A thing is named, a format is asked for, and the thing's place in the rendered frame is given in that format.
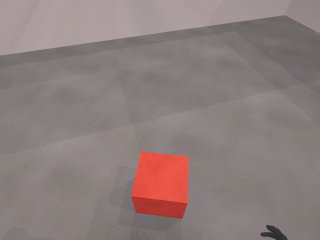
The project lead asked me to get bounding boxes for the robot right hand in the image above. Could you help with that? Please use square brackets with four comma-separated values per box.
[260, 225, 288, 240]

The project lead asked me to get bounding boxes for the carton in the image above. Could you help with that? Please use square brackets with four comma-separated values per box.
[131, 151, 189, 219]

